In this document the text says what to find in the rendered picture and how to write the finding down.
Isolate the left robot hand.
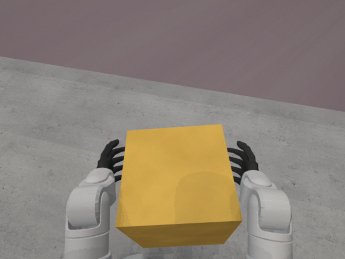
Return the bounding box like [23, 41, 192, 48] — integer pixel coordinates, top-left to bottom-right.
[97, 139, 125, 182]

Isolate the right robot hand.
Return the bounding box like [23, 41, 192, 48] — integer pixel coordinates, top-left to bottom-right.
[227, 141, 259, 185]

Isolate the robot left forearm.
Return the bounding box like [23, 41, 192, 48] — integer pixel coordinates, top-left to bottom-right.
[63, 168, 116, 259]

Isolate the robot right forearm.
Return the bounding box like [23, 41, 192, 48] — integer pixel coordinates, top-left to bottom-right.
[239, 170, 293, 259]

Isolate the carton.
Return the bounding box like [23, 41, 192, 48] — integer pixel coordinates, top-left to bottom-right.
[115, 124, 243, 248]

